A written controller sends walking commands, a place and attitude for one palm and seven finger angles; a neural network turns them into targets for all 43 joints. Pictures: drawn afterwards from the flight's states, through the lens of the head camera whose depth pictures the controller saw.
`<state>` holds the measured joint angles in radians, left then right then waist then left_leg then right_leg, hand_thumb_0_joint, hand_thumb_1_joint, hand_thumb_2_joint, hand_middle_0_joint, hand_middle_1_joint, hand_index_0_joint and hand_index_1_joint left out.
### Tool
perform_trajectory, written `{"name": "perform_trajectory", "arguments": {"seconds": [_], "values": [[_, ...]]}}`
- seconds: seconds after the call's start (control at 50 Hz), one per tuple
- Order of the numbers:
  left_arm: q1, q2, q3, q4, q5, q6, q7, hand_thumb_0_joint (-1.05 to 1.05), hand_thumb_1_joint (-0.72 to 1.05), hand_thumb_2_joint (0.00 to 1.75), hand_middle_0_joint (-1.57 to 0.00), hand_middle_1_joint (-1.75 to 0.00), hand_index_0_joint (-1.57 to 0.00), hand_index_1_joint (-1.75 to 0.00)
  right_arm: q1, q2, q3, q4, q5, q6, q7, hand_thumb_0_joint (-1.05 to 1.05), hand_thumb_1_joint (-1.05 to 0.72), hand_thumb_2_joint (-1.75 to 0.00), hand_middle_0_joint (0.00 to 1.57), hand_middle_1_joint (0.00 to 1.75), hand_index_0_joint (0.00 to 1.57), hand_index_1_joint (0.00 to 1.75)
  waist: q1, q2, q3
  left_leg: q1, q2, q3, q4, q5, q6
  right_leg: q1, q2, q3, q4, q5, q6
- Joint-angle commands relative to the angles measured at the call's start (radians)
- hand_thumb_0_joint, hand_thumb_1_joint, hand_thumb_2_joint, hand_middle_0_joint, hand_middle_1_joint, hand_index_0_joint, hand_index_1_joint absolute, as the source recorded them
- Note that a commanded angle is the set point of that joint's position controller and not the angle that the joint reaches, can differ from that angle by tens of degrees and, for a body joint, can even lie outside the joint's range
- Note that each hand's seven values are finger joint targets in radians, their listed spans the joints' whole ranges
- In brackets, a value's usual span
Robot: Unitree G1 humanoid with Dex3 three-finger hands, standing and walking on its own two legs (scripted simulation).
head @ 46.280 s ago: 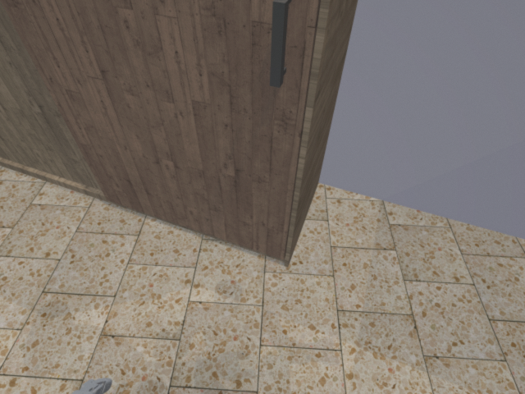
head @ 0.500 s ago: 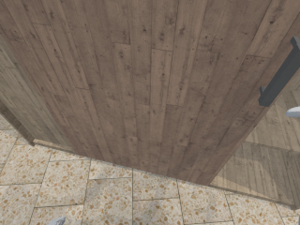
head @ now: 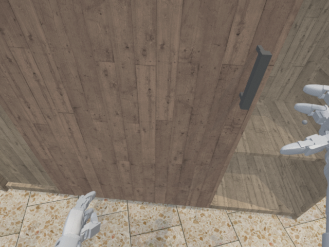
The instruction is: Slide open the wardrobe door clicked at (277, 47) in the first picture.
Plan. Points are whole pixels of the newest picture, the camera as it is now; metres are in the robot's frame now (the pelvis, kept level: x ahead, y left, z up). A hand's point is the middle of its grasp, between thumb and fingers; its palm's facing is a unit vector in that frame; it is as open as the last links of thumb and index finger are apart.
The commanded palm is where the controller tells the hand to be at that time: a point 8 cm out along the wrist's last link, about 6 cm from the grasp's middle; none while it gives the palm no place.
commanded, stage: slip the hand off the handle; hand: right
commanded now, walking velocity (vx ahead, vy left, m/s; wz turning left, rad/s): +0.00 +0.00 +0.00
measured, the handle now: (251, 78) +0.50 -0.24 +0.20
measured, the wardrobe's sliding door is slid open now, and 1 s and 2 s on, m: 0.52 0.52 0.52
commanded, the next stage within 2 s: draw the hand back to the body in 0.22 s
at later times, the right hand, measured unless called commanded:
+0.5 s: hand (293, 125) +0.30 -0.26 +0.21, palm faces +0.09 +1.00 -0.01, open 14.7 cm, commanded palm +0.26 -0.30 +0.20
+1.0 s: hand (314, 157) +0.24 -0.27 +0.19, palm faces +0.41 +0.88 -0.23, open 13.9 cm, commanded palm +0.19 -0.30 +0.19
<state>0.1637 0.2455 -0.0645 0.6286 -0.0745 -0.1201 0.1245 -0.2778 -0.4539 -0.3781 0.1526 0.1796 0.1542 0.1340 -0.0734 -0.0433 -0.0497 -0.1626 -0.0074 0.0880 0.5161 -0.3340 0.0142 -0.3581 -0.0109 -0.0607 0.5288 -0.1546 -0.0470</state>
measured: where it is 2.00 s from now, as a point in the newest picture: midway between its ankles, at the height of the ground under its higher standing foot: outside the picture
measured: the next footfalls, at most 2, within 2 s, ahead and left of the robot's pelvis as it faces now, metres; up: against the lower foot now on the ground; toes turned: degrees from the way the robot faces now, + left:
none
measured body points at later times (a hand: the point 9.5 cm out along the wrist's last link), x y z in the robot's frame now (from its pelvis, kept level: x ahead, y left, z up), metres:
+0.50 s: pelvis +0.00 +0.01 +0.00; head -0.05 +0.02 +0.45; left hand +0.15 +0.25 -0.08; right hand +0.29 -0.31 +0.21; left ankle -0.03 +0.11 -0.73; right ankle +0.08 -0.09 -0.73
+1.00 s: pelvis +0.00 +0.00 +0.01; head -0.03 +0.02 +0.46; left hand +0.22 +0.20 -0.05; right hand +0.21 -0.32 +0.20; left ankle -0.03 +0.11 -0.73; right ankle +0.08 -0.09 -0.73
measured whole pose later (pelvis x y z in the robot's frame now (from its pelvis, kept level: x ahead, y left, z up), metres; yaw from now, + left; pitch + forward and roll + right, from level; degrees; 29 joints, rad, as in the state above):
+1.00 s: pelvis +0.00 +0.00 +0.01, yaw +0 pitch -5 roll +1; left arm 0.14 0.23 -0.09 0.63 -0.03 -0.20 0.08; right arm 0.15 -0.37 -0.36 -0.24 0.18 0.07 0.00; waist -0.09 -0.06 0.00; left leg -0.05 -0.02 0.08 0.41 -0.28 0.02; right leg -0.25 -0.01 -0.06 0.44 -0.12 -0.04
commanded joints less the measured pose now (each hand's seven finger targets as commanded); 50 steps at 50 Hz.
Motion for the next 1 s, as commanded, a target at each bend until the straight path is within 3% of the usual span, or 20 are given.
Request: {"name": "perform_trajectory", "arguments": {"seconds": [0.0,0.04,0.12,0.2,0.32,0.34,0.4,0.44,0.5,0.6,0.7,0.72,0.74,0.82,0.84,0.86,0.88,0.9,0.94,0.98], "values": [[-0.077,0.121,0.038,-0.126,0.006,-0.064,0.022,0.0,0.9,0.9,-0.2,-0.3,-0.2,-0.3,-0.387,-0.236,-0.033,-0.245,0.002,-0.076,-0.014,0.0,0.55,-0.2,0.25,1.15,0.25,1.15,0.051,-0.042,-0.136,-0.214,-0.019,-0.059,-0.135,0.051,0.01,0.306,-0.019,0.129,-0.11,-0.141,0.006],[-0.093,0.11,0.036,-0.135,0.012,-0.073,0.015,0.0,0.9,0.9,-0.2,-0.3,-0.2,-0.3,-0.362,-0.228,-0.042,-0.302,0.0,-0.093,-0.027,0.0,0.55,-0.2,0.25,1.15,0.25,1.15,0.031,-0.077,-0.174,-0.184,-0.018,-0.059,-0.134,0.055,0.015,0.324,-0.017,0.128,-0.119,-0.123,0.009],[-0.101,0.11,0.03,-0.115,0.017,-0.079,0.02,0.0,0.9,0.9,-0.2,-0.3,-0.2,-0.3,-0.402,-0.276,-0.079,-0.289,-0.005,-0.107,-0.047,0.0,0.55,-0.2,0.25,1.15,0.25,1.15,0.033,-0.076,-0.16,-0.165,-0.018,-0.062,-0.151,0.046,0.015,0.31,-0.015,0.117,-0.125,-0.122,0.011],[-0.102,0.114,0.025,-0.102,0.011,-0.088,0.023,0.0,0.9,0.9,-0.2,-0.3,-0.2,-0.3,-0.372,-0.242,-0.044,-0.182,-0.007,-0.083,-0.045,0.0,0.55,-0.2,0.25,1.15,0.25,1.15,0.038,-0.046,-0.075,-0.183,-0.014,-0.065,-0.173,-0.014,0.01,0.262,-0.012,0.119,-0.148,-0.212,0.013],[-0.103,0.118,0.035,-0.106,0.01,-0.101,0.019,0.0,0.9,0.9,-0.2,-0.3,-0.2,-0.3,-0.382,-0.259,-0.052,-0.208,-0.001,-0.082,-0.02,0.0,0.55,-0.2,0.25,1.15,0.25,1.15,0.031,-0.037,-0.14,-0.159,-0.007,-0.076,-0.174,0.021,0.006,0.278,-0.008,0.098,-0.119,-0.117,0.006],[-0.116,0.145,0.029,-0.098,-0.01,-0.114,0.026,0.0,0.9,0.9,-0.2,-0.3,-0.2,-0.3,-0.364,-0.21,-0.054,-0.089,0.146,-0.022,0.087,0.0,0.55,-0.2,0.25,1.15,0.25,1.15,0.045,0.019,-0.182,-0.085,0.0,-0.082,-0.187,0.065,0.005,0.292,-0.006,0.105,-0.121,-0.087,0.003],[-0.143,0.146,0.023,-0.13,-0.019,-0.139,0.032,0.0,0.9,0.9,-0.2,-0.3,-0.2,-0.3,-0.302,-0.349,-0.182,-0.145,0.2,0.035,0.219,0.0,0.55,-0.2,0.25,1.15,0.25,1.15,-0.013,-0.014,-0.244,-0.03,0.012,-0.109,-0.169,0.198,-0.019,0.304,0.005,0.09,-0.084,0.021,-0.007],[-0.139,0.129,0.017,-0.152,-0.024,-0.145,0.019,0.0,0.9,0.9,-0.2,-0.3,-0.2,-0.3,-0.276,-0.336,-0.164,-0.203,0.183,0.056,0.249,0.0,0.55,-0.2,0.25,1.15,0.25,1.15,-0.014,-0.041,-0.199,-0.07,0.007,-0.092,-0.155,0.226,-0.018,0.306,0.004,0.087,-0.089,0.047,-0.006],[-0.137,0.125,0.025,-0.177,-0.021,-0.152,-0.006,0.0,0.9,0.9,-0.2,-0.3,-0.2,-0.3,-0.18,-0.308,-0.181,-0.271,0.174,0.05,0.196,0.0,0.55,-0.2,0.25,1.15,0.25,1.15,-0.019,-0.047,-0.117,-0.123,-0.002,-0.082,-0.172,0.151,-0.004,0.292,-0.005,0.091,-0.096,0.023,0.004],[-0.127,0.127,0.034,-0.19,-0.02,-0.153,-0.024,0.0,0.9,0.9,-0.2,-0.3,-0.2,-0.3,-0.001,-0.234,-0.194,-0.365,0.207,0.055,0.16,0.0,0.55,-0.2,0.25,1.15,0.25,1.15,-0.015,0.015,-0.128,-0.124,-0.015,-0.068,-0.16,0.189,-0.02,0.32,-0.01,0.081,-0.089,0.047,0.002],[-0.132,0.119,0.03,-0.186,-0.019,-0.155,-0.014,0.0,0.9,0.9,-0.2,-0.3,-0.2,-0.3,-0.05,-0.169,-0.104,-0.512,0.19,0.073,0.156,0.0,0.55,-0.2,0.25,1.15,0.25,1.15,0.011,-0.06,-0.108,-0.158,-0.027,-0.063,-0.164,0.154,-0.022,0.357,-0.009,0.087,-0.098,0.019,0.0],[-0.126,0.126,0.035,-0.18,-0.015,-0.156,-0.01,0.0,0.9,0.9,-0.2,-0.3,-0.2,-0.3,-0.043,-0.206,-0.14,-0.532,0.187,0.073,0.149,0.0,0.55,-0.2,0.25,1.15,0.25,1.15,0.008,-0.084,-0.111,-0.15,-0.027,-0.06,-0.162,0.162,-0.015,0.36,-0.009,0.095,-0.104,0.024,0.002],[-0.132,0.121,0.029,-0.18,-0.013,-0.156,-0.008,0.0,0.9,0.9,-0.2,-0.3,-0.2,-0.3,-0.018,-0.186,-0.124,-0.553,0.184,0.072,0.15,0.0,0.51,-0.22,0.25,1.13,0.25,1.13,0.009,-0.098,-0.108,-0.151,-0.027,-0.058,-0.166,0.154,-0.014,0.369,-0.009,0.095,-0.109,0.021,0.003],[-0.139,0.117,0.022,-0.165,-0.007,-0.157,0.005,0.0,0.9,0.9,-0.2,-0.3,-0.2,-0.3,-0.032,-0.184,-0.114,-0.59,0.184,0.06,0.145,0.0,0.37,-0.29,0.24,1.04,0.24,1.04,0.014,-0.073,-0.095,-0.141,-0.029,-0.051,-0.178,0.134,-0.005,0.37,-0.008,0.105,-0.124,-0.001,0.004],[-0.137,0.123,0.034,-0.149,0.043,-0.161,-0.013,0.0,0.9,0.9,-0.2,-0.3,-0.2,-0.3,-0.01,-0.272,-0.156,-0.638,0.038,-0.063,-0.027,0.0,0.33,-0.31,0.24,1.02,0.24,1.02,0.006,-0.086,0.04,-0.205,-0.015,-0.097,-0.261,0.067,0.005,0.309,0.003,0.103,-0.135,-0.081,0.017],[-0.128,0.116,0.031,-0.12,0.048,-0.155,-0.02,0.0,0.9,0.9,-0.2,-0.3,-0.2,-0.3,0.122,-0.144,-0.086,-0.523,0.021,-0.104,-0.093,0.0,0.3,-0.32,0.24,1.0,0.24,1.0,0.028,-0.052,0.084,-0.212,-0.003,-0.079,-0.258,0.026,0.012,0.295,-0.007,0.114,-0.155,-0.153,0.026],[-0.12,0.114,0.03,-0.126,0.046,-0.145,-0.026,0.0,0.9,0.9,-0.2,-0.3,-0.2,-0.3,0.206,-0.098,-0.056,-0.504,0.012,-0.119,-0.12,0.0,0.26,-0.34,0.24,0.98,0.24,0.98,0.025,-0.008,0.081,-0.191,0.002,-0.074,-0.242,0.017,0.012,0.28,-0.014,0.128,-0.172,-0.193,0.026],[-0.115,0.118,0.039,-0.123,0.045,-0.13,-0.033,0.0,0.9,0.9,-0.2,-0.3,-0.2,-0.3,0.229,-0.106,-0.06,-0.527,-0.005,-0.146,-0.144,0.0,0.22,-0.36,0.24,0.96,0.24,0.96,0.017,0.02,0.04,-0.148,-0.002,-0.074,-0.248,0.025,0.015,0.29,-0.017,0.121,-0.178,-0.184,0.023],[-0.124,0.108,0.043,-0.132,0.051,-0.116,-0.037,0.0,0.9,0.9,-0.2,-0.3,-0.2,-0.3,0.255,-0.097,-0.041,-0.613,-0.025,-0.192,-0.178,0.0,0.15,-0.39,0.24,0.92,0.24,0.92,0.016,-0.048,-0.017,-0.103,0.005,-0.083,-0.238,0.043,0.014,0.333,-0.02,0.106,-0.187,-0.154,0.021],[-0.124,0.103,0.048,-0.133,0.059,-0.109,-0.04,0.0,0.9,0.9,-0.2,-0.3,-0.2,-0.3,0.286,-0.091,-0.032,-0.647,-0.042,-0.224,-0.205,0.0,0.08,-0.43,0.23,0.87,0.23,0.87,0.015,-0.054,-0.052,-0.07,0.004,-0.081,-0.232,0.068,0.014,0.36,-0.025,0.101,-0.195,-0.126,0.02]]}}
